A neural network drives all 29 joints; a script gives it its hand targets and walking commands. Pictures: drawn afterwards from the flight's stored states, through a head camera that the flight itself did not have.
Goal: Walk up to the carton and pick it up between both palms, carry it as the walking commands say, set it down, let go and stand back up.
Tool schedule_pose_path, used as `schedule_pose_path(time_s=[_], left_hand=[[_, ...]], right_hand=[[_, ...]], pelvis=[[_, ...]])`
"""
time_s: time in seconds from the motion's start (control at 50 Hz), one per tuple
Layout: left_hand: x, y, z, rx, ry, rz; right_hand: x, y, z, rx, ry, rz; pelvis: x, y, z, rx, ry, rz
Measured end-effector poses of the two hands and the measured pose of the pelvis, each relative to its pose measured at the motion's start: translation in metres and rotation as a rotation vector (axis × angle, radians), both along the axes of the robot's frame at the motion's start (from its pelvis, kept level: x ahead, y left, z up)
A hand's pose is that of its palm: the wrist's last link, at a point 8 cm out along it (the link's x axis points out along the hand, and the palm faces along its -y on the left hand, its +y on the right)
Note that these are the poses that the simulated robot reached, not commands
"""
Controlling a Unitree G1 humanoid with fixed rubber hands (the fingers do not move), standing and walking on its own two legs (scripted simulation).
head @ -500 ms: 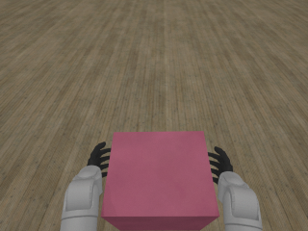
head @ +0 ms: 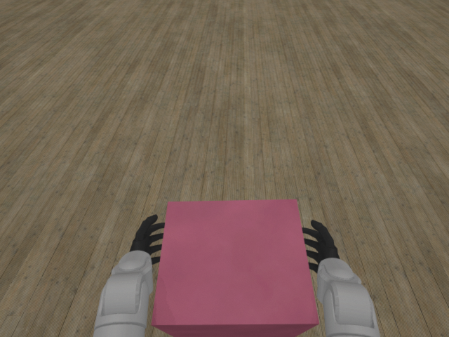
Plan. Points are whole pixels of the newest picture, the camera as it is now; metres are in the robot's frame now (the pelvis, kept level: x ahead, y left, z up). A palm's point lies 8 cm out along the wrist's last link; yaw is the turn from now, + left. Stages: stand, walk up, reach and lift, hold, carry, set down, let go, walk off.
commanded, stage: hold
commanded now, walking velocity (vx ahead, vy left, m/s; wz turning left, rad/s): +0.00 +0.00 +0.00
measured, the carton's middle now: (233, 274) +0.26 -0.02 -0.06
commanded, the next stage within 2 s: set down in 0.20 s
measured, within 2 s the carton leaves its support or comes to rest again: neither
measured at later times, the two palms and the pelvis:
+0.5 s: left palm (144, 247) +0.28 +0.14 +0.02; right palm (327, 252) +0.26 -0.18 +0.02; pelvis -0.03 -0.02 +0.00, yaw +2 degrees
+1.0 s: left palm (159, 256) +0.31 +0.14 -0.07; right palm (315, 264) +0.28 -0.19 -0.06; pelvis +0.02 +0.00 -0.01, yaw +0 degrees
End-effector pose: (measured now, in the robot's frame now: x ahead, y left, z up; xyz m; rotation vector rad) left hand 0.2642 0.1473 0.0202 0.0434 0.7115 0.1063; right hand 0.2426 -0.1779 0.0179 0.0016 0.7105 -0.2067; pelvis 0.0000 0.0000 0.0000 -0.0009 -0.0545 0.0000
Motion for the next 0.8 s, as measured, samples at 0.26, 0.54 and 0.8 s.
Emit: schedule_pose_path(time_s=[0.26, 0.54, 0.8], left_hand=[[-0.002, -0.006, 0.023, 0.042, -0.041, 0.015], [0.022, -0.003, -0.002, 0.015, 0.021, -0.047], [0.043, 0.002, -0.057, 0.010, 0.061, -0.034]], right_hand=[[0.008, -0.006, 0.021, 0.013, -0.048, 0.024], [0.020, -0.005, -0.003, 0.026, 0.019, -0.016], [0.041, 0.001, -0.050, -0.010, 0.071, -0.008]], pelvis=[[-0.027, -0.023, -0.001, 0.001, -0.058, 0.021], [-0.026, -0.017, -0.004, -0.013, -0.060, 0.034], [0.007, 0.001, -0.007, -0.012, 0.137, 0.011]])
